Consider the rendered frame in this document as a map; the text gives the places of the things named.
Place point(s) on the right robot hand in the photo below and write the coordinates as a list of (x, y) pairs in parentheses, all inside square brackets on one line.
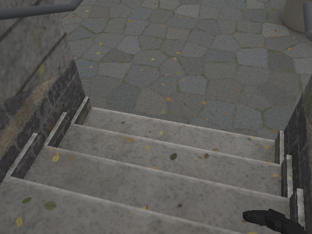
[(273, 220)]

